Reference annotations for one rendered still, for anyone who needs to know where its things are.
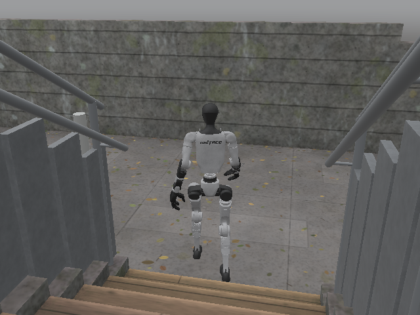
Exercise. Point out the stairs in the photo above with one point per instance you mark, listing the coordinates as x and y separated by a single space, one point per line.
142 292

